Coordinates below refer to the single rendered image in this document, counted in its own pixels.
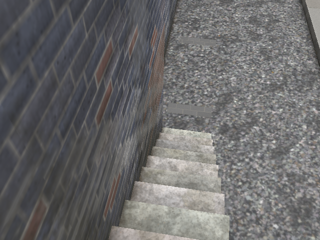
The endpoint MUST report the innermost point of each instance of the stairs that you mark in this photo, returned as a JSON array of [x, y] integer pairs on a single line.
[[178, 195]]

